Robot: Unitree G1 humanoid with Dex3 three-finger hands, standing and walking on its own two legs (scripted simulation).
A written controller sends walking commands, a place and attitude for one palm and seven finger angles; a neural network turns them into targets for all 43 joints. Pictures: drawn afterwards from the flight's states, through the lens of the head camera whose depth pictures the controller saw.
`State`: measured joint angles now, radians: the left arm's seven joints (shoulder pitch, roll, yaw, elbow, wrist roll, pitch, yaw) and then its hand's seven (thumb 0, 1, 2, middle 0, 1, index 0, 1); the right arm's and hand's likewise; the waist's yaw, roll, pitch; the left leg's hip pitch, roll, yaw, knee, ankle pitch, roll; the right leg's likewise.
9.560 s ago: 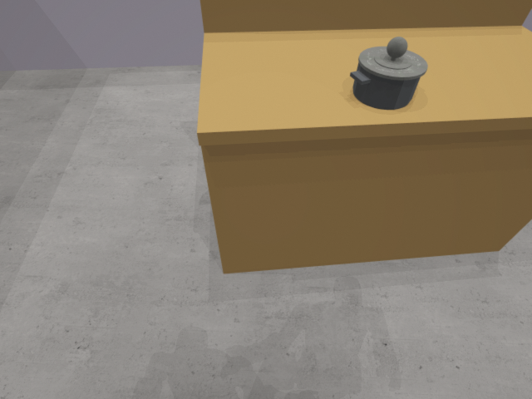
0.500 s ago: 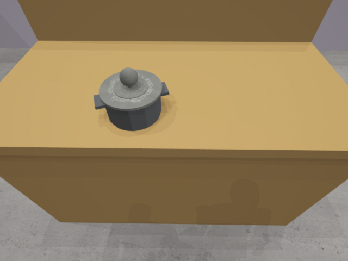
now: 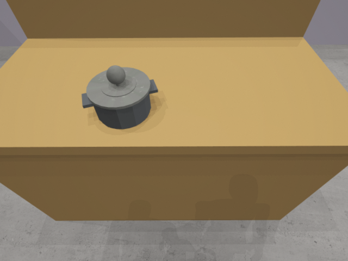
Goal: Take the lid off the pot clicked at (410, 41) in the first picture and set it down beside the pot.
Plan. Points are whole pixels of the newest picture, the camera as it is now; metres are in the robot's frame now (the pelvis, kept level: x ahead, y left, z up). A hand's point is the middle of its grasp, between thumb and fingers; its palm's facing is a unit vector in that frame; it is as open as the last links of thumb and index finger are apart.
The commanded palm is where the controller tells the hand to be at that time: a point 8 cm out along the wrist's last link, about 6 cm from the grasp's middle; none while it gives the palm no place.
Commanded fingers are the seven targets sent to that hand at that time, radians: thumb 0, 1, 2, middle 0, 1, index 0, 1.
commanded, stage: look again from close up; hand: left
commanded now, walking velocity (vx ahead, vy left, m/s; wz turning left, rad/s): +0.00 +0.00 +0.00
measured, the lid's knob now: (116, 75) +0.54 +0.18 +0.13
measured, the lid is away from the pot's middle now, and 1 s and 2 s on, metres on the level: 0.00 0.00 0.00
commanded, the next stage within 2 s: shuffle to correct the standing spot in 0.18 s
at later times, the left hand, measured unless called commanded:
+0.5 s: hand out of the picture +0.03 +0.19 -0.17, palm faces +0.04 -0.97 -0.23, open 7.3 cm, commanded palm none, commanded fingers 0.00 0.90 0.90 -0.20 -0.30 -0.20 -0.30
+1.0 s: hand out of the picture +0.12 +0.22 -0.18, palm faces +0.09 -0.97 -0.22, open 7.3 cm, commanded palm none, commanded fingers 0.00 0.90 0.90 -0.20 -0.30 -0.20 -0.30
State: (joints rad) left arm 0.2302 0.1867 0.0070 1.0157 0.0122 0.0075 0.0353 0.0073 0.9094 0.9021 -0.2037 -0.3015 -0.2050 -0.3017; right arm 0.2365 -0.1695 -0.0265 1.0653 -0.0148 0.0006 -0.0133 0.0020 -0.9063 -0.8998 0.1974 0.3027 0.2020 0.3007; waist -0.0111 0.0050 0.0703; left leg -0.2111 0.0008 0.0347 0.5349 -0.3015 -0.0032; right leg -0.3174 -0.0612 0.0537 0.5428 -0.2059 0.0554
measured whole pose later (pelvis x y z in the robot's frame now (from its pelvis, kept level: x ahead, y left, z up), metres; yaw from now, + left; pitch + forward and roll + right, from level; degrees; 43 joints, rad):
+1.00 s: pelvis +0.09 +0.04 +0.00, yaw +2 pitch +0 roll +1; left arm 0.22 0.18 0.05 1.03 0.01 0.01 0.04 0.01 0.91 0.90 -0.20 -0.30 -0.20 -0.30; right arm 0.28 -0.13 -0.02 1.02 -0.03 -0.04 -0.04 0.00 -0.92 -0.90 0.20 0.30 0.20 0.30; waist -0.01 -0.04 0.09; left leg -0.18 -0.04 0.06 0.50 -0.33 0.04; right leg -0.36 -0.05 -0.01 0.83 -0.47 0.00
